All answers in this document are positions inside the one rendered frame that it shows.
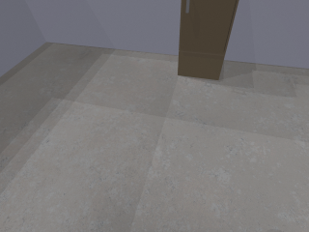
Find cupboard door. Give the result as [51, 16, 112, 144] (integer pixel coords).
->
[181, 0, 237, 54]

